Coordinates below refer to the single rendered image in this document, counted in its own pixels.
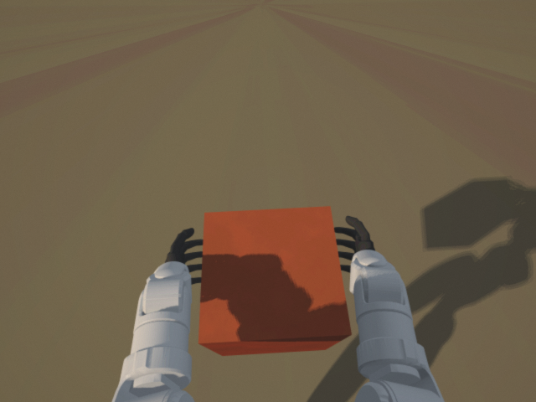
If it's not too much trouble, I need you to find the robot left forearm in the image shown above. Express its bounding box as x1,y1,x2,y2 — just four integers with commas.
112,261,192,402

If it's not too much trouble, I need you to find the robot left hand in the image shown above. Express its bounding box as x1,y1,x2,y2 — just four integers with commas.
165,228,203,284

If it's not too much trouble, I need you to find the robot right hand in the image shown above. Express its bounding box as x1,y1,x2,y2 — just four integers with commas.
334,216,375,272

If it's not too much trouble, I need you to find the carton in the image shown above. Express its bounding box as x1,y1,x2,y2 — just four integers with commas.
198,206,352,356

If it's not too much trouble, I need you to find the right robot upper arm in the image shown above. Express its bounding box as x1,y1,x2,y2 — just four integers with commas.
354,379,443,402

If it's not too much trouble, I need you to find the robot right forearm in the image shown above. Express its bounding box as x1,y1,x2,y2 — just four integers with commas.
349,250,445,402

